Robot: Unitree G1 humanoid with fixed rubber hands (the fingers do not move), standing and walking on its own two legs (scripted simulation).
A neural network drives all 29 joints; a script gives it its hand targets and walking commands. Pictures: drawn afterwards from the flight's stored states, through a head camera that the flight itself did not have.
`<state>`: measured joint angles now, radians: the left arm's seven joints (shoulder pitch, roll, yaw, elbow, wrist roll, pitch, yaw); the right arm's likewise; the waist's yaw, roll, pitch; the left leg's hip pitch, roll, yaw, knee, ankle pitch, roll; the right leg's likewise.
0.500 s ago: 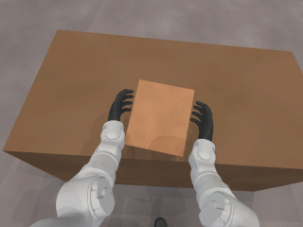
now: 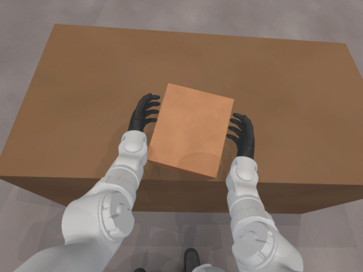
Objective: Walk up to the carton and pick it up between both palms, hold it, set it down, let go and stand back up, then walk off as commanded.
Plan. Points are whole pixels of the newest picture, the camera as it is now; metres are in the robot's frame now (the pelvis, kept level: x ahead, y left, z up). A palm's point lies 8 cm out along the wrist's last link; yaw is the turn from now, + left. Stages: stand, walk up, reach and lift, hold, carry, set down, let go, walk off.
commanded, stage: set down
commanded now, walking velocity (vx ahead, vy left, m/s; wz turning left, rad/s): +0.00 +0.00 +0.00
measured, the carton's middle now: (189, 135) +0.44 -0.10 -0.07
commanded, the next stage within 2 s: none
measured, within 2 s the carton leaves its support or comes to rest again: rests again in 1.10 s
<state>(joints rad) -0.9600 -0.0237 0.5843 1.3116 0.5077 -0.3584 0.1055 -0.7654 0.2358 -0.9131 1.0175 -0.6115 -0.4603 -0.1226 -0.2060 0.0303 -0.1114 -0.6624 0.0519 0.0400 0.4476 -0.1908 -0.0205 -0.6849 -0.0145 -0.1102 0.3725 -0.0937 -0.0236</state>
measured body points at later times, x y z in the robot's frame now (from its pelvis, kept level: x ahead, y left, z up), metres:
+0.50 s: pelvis +0.01 +0.01 -0.01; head +0.17 +0.01 +0.41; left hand +0.49 +0.02 -0.02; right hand +0.39 -0.21 -0.04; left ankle -0.01 +0.13 -0.73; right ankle +0.03 -0.11 -0.73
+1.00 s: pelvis -0.01 +0.00 -0.02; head +0.16 +0.01 +0.40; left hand +0.49 +0.03 -0.02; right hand +0.39 -0.21 -0.04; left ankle -0.01 +0.13 -0.73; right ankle +0.03 -0.11 -0.73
